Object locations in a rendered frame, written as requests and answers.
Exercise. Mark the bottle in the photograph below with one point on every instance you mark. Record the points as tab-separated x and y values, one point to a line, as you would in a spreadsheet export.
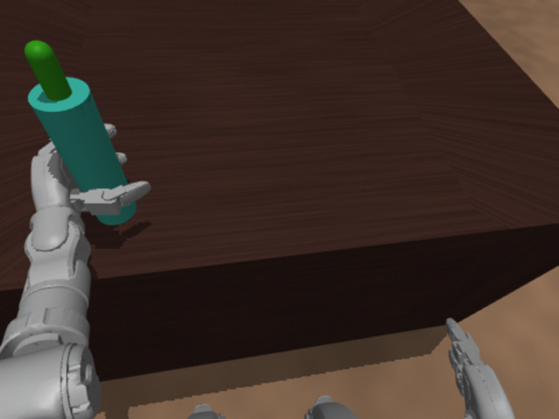
68	113

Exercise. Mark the left robot arm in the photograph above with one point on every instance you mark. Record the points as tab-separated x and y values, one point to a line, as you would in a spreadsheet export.
46	368

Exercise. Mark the right robot hand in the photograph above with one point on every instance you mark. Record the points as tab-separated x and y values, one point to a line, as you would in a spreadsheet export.
485	398

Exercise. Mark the left robot hand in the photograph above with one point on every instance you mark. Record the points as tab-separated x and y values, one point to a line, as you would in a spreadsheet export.
52	185

